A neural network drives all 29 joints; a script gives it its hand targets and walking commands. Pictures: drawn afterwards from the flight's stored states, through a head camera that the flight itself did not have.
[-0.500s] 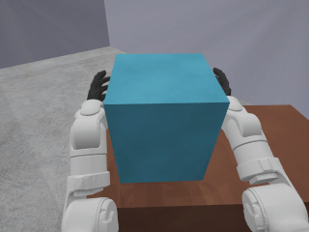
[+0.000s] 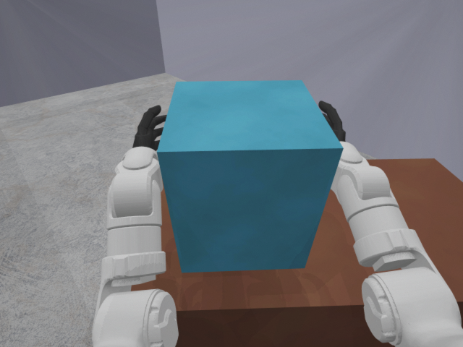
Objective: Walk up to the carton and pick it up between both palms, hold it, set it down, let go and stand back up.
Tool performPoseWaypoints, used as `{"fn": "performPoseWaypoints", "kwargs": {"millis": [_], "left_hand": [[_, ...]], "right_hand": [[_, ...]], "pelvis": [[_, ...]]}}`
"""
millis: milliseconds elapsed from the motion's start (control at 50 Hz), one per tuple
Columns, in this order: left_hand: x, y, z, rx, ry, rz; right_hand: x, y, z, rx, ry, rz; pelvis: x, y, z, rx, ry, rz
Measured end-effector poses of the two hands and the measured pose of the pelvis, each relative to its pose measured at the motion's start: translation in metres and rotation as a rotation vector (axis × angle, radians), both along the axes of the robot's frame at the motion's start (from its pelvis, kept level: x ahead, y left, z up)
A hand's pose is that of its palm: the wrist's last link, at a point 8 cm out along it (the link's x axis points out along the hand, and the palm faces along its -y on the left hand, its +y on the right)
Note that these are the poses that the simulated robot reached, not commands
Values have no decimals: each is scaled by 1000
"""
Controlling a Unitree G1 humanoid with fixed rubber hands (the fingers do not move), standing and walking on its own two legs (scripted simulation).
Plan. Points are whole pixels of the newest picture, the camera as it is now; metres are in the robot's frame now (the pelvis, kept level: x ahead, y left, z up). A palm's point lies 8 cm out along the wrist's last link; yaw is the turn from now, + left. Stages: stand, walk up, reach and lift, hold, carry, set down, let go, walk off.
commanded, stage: hold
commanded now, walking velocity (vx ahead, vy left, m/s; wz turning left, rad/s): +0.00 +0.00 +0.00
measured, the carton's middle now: (241, 176) +0.35 +0.00 +0.20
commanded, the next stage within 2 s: set down in 1.62 s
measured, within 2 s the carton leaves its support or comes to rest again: neither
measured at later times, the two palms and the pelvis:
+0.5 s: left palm (146, 157) +0.35 +0.15 +0.24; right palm (329, 152) +0.36 -0.15 +0.24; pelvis +0.00 +0.00 +0.00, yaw +0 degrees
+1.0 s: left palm (147, 157) +0.36 +0.15 +0.24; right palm (330, 152) +0.37 -0.15 +0.24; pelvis +0.00 +0.00 +0.00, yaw +0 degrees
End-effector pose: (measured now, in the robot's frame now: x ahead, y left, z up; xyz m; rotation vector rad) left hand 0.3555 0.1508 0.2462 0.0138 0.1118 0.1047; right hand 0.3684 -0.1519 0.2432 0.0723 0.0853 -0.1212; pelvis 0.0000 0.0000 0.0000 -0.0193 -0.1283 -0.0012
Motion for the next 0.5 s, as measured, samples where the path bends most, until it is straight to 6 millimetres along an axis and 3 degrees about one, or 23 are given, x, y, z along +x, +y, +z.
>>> {"fn": "performPoseWaypoints", "kwargs": {"millis": [500], "left_hand": [[-1,3,-8,-7,23,-6]], "right_hand": [[-4,2,-8,-9,24,-11]], "pelvis": [[-4,0,0,0,1,-1]]}}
